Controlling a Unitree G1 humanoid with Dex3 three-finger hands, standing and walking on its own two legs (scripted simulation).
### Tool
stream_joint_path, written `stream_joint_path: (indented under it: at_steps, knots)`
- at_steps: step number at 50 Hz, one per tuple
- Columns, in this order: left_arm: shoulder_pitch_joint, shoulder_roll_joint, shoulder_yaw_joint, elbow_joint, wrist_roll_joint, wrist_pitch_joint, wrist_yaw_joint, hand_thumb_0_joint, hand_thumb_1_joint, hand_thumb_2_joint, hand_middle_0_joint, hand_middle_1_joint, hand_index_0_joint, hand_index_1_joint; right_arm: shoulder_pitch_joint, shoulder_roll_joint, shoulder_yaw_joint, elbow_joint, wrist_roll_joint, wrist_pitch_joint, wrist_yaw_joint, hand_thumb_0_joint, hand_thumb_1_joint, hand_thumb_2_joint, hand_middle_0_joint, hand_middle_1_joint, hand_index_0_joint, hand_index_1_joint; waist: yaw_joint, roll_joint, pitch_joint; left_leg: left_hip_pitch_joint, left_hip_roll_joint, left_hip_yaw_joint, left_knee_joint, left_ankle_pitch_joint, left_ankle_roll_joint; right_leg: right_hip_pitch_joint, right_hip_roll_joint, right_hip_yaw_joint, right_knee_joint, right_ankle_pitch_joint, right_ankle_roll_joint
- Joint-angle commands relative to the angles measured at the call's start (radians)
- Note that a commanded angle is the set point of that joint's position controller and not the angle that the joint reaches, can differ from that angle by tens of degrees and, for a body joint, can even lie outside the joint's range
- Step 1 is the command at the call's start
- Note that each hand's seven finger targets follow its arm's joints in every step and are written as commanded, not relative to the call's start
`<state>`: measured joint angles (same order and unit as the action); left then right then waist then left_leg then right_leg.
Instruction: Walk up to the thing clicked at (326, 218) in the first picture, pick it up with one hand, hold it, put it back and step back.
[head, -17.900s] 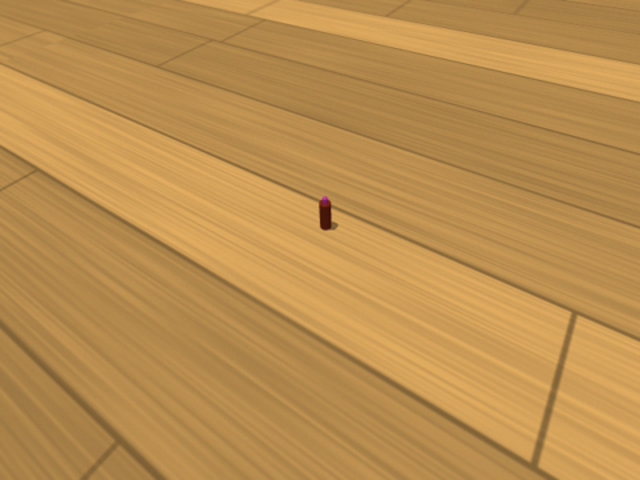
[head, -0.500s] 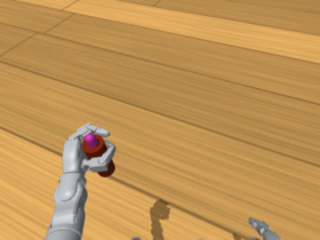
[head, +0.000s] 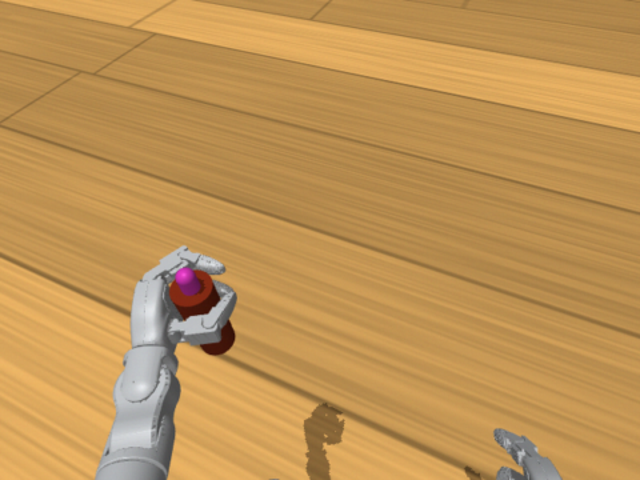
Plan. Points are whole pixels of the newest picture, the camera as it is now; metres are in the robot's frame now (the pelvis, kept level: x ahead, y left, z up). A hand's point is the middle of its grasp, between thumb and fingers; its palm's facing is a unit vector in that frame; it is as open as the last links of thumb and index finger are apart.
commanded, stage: hold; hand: left
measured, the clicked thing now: (202, 309) +0.33 +0.17 +0.02
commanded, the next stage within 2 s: crouch in 1.80 s
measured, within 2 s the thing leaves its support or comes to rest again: neither
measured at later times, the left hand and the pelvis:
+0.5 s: hand (208, 303) +0.33 +0.16 +0.05, palm faces +0.08 -1.00 -0.01, open 6.7 cm; pelvis +0.00 +0.00 +0.00, yaw +0 degrees
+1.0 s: hand (203, 304) +0.33 +0.17 +0.05, palm faces +0.08 -1.00 -0.01, open 6.7 cm; pelvis +0.00 +0.00 +0.00, yaw +0 degrees
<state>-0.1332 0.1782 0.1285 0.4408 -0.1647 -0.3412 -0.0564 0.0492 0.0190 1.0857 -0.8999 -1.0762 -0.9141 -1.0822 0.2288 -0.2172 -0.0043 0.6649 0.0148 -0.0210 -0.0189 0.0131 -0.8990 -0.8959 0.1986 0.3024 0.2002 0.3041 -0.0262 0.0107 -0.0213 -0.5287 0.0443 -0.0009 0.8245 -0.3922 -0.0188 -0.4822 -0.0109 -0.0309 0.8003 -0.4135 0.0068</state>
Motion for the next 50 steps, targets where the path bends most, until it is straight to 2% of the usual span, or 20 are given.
stream_joint_path:
  at_steps: [1, 2, 4, 7, 10, 11, 15, 16, 17, 20, 23, 24, 25, 33, 35, 38, 42, 47, 48, 50]
  knots:
    - [-0.304, 0.147, 0.074, -0.255, -0.022, -0.108, 0.01, 0.0, 0.521, 1.233, -1.294, -1.356, -1.294, -1.36, -0.02, -0.138, -0.05, -0.115, -0.005, -0.044, -0.007, 0.0, -0.897, -0.901, 0.2, 0.3, 0.2, 0.3, 0.002, 0.024, -0.283, 0.166, -0.027, -0.002, -0.113, 0.248, 0.021, 0.081, 0.027, -0.009, -0.108, 0.291, -0.014]
    - [-0.307, 0.124, 0.053, -0.243, -0.022, -0.108, 0.009, 0.0, 0.527, 1.233, -1.286, -1.356, -1.289, -1.357, -0.023, -0.137, -0.049, -0.114, -0.005, -0.044, -0.006, 0.0, -0.894, -0.9, 0.2, 0.3, 0.2, 0.3, -0.002, 0.021, -0.256, 0.15, -0.027, -0.001, -0.114, 0.236, 0.02, 0.067, 0.026, -0.008, -0.107, 0.285, -0.014]
    - [-0.391, 0.151, 0.064, -0.298, -0.022, -0.118, 0.007, 0.0, 0.538, 1.237, -1.294, -1.356, -1.293, -1.361, -0.028, -0.137, -0.048, -0.123, -0.006, -0.045, -0.007, 0.0, -0.896, -0.901, 0.2, 0.3, 0.2, 0.3, -0.005, 0.034, -0.312, 0.177, -0.028, 0.001, -0.105, 0.254, 0.023, 0.078, 0.022, -0.004, -0.111, 0.305, -0.012]
    - [-0.333, 0.122, 0.038, -0.24, -0.02, -0.113, -0.006, 0.0, 0.55, 1.238, -1.309, -1.367, -1.312, -1.367, -0.027, -0.135, -0.046, -0.123, -0.007, -0.048, -0.01, 0.0, -0.897, -0.9, 0.2, 0.3, 0.2, 0.3, -0.013, 0.0, -0.281, 0.153, -0.031, 0.004, -0.098, 0.246, 0.03, 0.078, 0.018, 0.001, -0.114, 0.316, -0.005]
    - [-0.364, 0.149, 0.061, -0.269, -0.026, -0.12, -0.011, 0.0, 0.543, 1.233, -1.297, -1.361, -1.301, -1.36, -0.016, -0.142, -0.052, -0.113, -0.006, -0.048, -0.009, 0.0, -0.893, -0.899, 0.2, 0.3, 0.2, 0.3, -0.004, 0.031, -0.32, 0.188, -0.031, 0.002, -0.1, 0.27, 0.027, 0.079, 0.02, 0.0, -0.111, 0.325, -0.01]
    - [-0.35, 0.132, 0.037, -0.267, -0.024, -0.118, -0.015, 0.0, 0.546, 1.225, -1.293, -1.353, -1.297, -1.352, -0.021, -0.138, -0.049, -0.116, -0.006, -0.05, -0.007, 0.0, -0.892, -0.899, 0.2, 0.3, 0.2, 0.3, -0.003, 0.026, -0.314, 0.187, -0.03, 0.0, -0.105, 0.269, 0.025, 0.091, 0.021, -0.004, -0.11, 0.321, -0.011]
    - [-0.283, 0.139, 0.075, -0.237, -0.028, -0.118, -0.004, 0.0, 0.51, 1.229, -1.304, -1.361, -1.305, -1.364, -0.024, -0.14, -0.053, -0.114, -0.004, -0.046, -0.005, 0.0, -0.896, -0.9, 0.2, 0.3, 0.2, 0.3, 0.012, 0.01, -0.297, 0.17, -0.031, 0.002, -0.108, 0.259, 0.025, 0.092, 0.022, -0.005, -0.115, 0.309, -0.01]
    - [-0.313, 0.118, 0.04, -0.269, -0.03, -0.121, -0.009, 0.0, 0.516, 1.226, -1.3, -1.366, -1.306, -1.365, -0.023, -0.139, -0.051, -0.115, -0.006, -0.046, -0.005, 0.0, -0.894, -0.899, 0.2, 0.3, 0.2, 0.3, -0.003, 0.022, -0.303, 0.181, -0.031, 0.003, -0.106, 0.265, 0.025, 0.083, 0.022, -0.003, -0.117, 0.316, -0.01]
    - [-0.345, 0.135, 0.053, -0.302, -0.032, -0.124, -0.005, 0.0, 0.527, 1.227, -1.29, -1.353, -1.293, -1.354, -0.022, -0.14, -0.052, -0.121, -0.006, -0.048, -0.006, 0.0, -0.894, -0.899, 0.2, 0.3, 0.2, 0.3, -0.001, 0.028, -0.341, 0.196, -0.031, 0.003, -0.102, 0.29, 0.026, 0.104, 0.022, -0.005, -0.115, 0.34, -0.009]
    - [-0.33, 0.155, 0.07, -0.27, -0.021, -0.116, 0.0, 0.0, 0.526, 1.23, -1.293, -1.357, -1.295, -1.359, -0.033, -0.133, -0.043, -0.123, -0.004, -0.044, -0.01, 0.0, -0.894, -0.9, 0.2, 0.3, 0.2, 0.3, 0.001, -0.008, -0.296, 0.163, -0.035, 0.012, -0.093, 0.295, 0.035, 0.106, 0.013, 0.006, -0.125, 0.378, 0.0]
    - [-0.329, 0.136, 0.068, -0.245, -0.023, -0.121, -0.003, 0.0, 0.517, 1.245, -1.309, -1.372, -1.308, -1.377, -0.049, -0.129, -0.043, -0.123, -0.005, -0.044, -0.011, 0.0, -0.893, -0.9, 0.2, 0.3, 0.2, 0.3, 0.001, -0.005, -0.246, 0.137, -0.036, 0.011, -0.108, 0.214, 0.031, 0.072, 0.011, 0.005, -0.132, 0.292, -0.004]
    - [-0.326, 0.161, 0.096, -0.252, -0.026, -0.123, -0.002, 0.0, 0.532, 1.251, -1.311, -1.378, -1.311, -1.383, -0.042, -0.138, -0.049, -0.126, -0.006, -0.043, -0.012, 0.0, -0.893, -0.9, 0.2, 0.3, 0.2, 0.3, 0.007, -0.005, -0.284, 0.152, -0.035, 0.01, -0.107, 0.223, 0.032, 0.085, 0.013, 0.006, -0.132, 0.295, -0.004]
    - [-0.311, 0.143, 0.072, -0.246, -0.021, -0.124, -0.007, 0.0, 0.543, 1.252, -1.31, -1.382, -1.314, -1.383, -0.047, -0.133, -0.046, -0.128, -0.006, -0.044, -0.01, 0.0, -0.889, -0.899, 0.2, 0.3, 0.2, 0.3, 0.007, 0.011, -0.274, 0.152, -0.037, 0.012, -0.112, 0.219, 0.03, 0.083, 0.013, 0.004, -0.132, 0.289, -0.006]
    - [-0.354, 0.128, 0.035, -0.309, -0.026, -0.131, -0.017, 0.0, 0.522, 1.223, -1.292, -1.357, -1.295, -1.358, -0.035, -0.136, -0.047, -0.128, -0.004, -0.049, -0.009, 0.0, -0.896, -0.9, 0.2, 0.3, 0.2, 0.3, -0.004, 0.047, -0.337, 0.212, -0.029, -0.001, -0.11, 0.27, 0.022, 0.09, 0.023, -0.005, -0.115, 0.314, -0.013]
    - [-0.337, 0.156, 0.066, -0.296, -0.029, -0.125, -0.014, 0.0, 0.519, 1.223, -1.291, -1.354, -1.295, -1.354, -0.036, -0.137, -0.045, -0.126, 0.0, -0.05, -0.013, 0.0, -0.894, -0.9, 0.2, 0.3, 0.2, 0.3, 0.005, 0.022, -0.308, 0.183, -0.032, 0.003, -0.112, 0.253, 0.025, 0.099, 0.02, -0.001, -0.127, 0.308, -0.01]
    - [-0.36, 0.113, 0.035, -0.252, -0.034, -0.122, -0.012, 0.0, 0.511, 1.234, -1.287, -1.356, -1.289, -1.359, -0.046, -0.136, -0.043, -0.121, -0.001, -0.053, -0.015, 0.0, -0.893, -0.9, 0.2, 0.3, 0.2, 0.3, -0.02, -0.015, -0.249, 0.155, -0.033, 0.003, -0.118, 0.206, 0.031, 0.07, 0.016, 0.001, -0.135, 0.28, -0.005]
    - [-0.32, 0.145, 0.06, -0.207, -0.018, -0.114, -0.009, 0.0, 0.5, 1.231, -1.294, -1.359, -1.295, -1.362, -0.033, -0.142, -0.051, -0.11, -0.003, -0.05, -0.014, 0.0, -0.894, -0.901, 0.2, 0.3, 0.2, 0.3, -0.002, 0.003, -0.261, 0.156, -0.032, 0.003, -0.117, 0.222, 0.03, 0.069, 0.018, -0.003, -0.127, 0.281, -0.008]
    - [-0.36, 0.179, 0.093, -0.278, -0.024, -0.129, -0.009, 0.0, 0.527, 1.227, -1.298, -1.363, -1.302, -1.363, -0.038, -0.134, -0.048, -0.122, -0.005, -0.048, -0.011, 0.0, -0.896, -0.901, 0.2, 0.3, 0.2, 0.3, 0.013, 0.045, -0.339, 0.185, -0.034, 0.002, -0.104, 0.278, 0.026, 0.114, 0.018, -0.001, -0.117, 0.325, -0.011]
    - [-0.347, 0.149, 0.06, -0.277, -0.02, -0.125, -0.009, 0.0, 0.528, 1.242, -1.307, -1.371, -1.31, -1.372, -0.04, -0.133, -0.045, -0.131, -0.004, -0.05, -0.01, 0.0, -0.893, -0.9, 0.2, 0.3, 0.2, 0.3, 0.007, 0.044, -0.331, 0.198, -0.031, 0.003, -0.108, 0.282, 0.024, 0.105, 0.021, -0.003, -0.12, 0.326, -0.013]
    - [-0.344, 0.15, 0.064, -0.276, -0.024, -0.121, -0.005, 0.0, 0.507, 1.239, -1.3, -1.37, -1.301, -1.373, -0.039, -0.134, -0.046, -0.127, -0.002, -0.048, -0.012, 0.0, -0.898, -0.902, 0.2, 0.3, 0.2, 0.3, 0.003, 0.037, -0.308, 0.184, -0.031, 0.003, -0.112, 0.271, 0.025, 0.099, 0.02, -0.003, -0.124, 0.318, -0.012]
